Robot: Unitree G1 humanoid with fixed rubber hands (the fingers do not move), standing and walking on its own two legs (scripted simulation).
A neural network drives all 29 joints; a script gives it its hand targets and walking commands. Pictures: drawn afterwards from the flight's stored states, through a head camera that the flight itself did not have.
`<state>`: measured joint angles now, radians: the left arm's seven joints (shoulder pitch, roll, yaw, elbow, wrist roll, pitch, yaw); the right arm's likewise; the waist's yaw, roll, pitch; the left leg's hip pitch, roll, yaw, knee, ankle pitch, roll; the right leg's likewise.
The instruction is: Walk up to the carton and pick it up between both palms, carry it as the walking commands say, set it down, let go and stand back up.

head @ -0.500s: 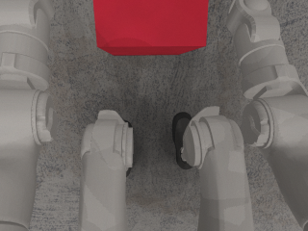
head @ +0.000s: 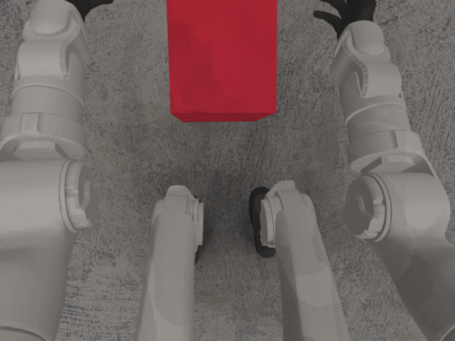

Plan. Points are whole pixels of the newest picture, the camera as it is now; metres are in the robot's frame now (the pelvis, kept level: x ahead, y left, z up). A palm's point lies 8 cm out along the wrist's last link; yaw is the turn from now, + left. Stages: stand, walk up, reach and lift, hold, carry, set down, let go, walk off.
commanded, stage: set down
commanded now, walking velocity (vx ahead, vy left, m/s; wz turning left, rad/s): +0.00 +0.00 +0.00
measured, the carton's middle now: (220, 71) +0.54 +0.01 -0.37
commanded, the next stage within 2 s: let go in 0.64 s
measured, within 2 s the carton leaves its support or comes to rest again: neither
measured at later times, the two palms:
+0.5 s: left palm out of the picture +0.55 +0.22 +0.06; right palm out of the picture +0.53 -0.16 +0.05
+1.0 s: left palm out of the picture +0.46 +0.23 +0.10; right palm out of the picture +0.46 -0.19 +0.10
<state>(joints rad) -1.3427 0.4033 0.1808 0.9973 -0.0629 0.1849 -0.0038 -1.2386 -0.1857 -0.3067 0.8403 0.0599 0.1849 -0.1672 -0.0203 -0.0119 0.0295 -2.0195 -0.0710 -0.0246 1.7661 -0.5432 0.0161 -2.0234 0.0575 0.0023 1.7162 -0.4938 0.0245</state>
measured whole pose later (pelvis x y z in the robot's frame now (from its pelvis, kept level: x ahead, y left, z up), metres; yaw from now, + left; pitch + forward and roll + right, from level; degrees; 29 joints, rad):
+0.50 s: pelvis +0.03 +0.00 +0.15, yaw +1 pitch +45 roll -2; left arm -1.20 0.36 0.27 0.95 0.03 0.16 -0.08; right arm -1.07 -0.13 -0.38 0.77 -0.02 0.16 -0.12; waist -0.03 -0.01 -0.03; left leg -1.56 -0.07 -0.05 1.13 -0.35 0.01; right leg -1.56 0.05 0.03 1.09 -0.31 0.02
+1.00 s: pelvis +0.07 +0.00 +0.22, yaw +2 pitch +38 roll -1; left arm -0.62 0.22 0.24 0.62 0.10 0.11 -0.02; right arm -0.54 -0.14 -0.23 0.54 -0.08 0.12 0.00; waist -0.02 -0.01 -0.05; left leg -1.18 -0.06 -0.07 0.80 -0.28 0.01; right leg -1.18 0.04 0.04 0.77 -0.25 0.01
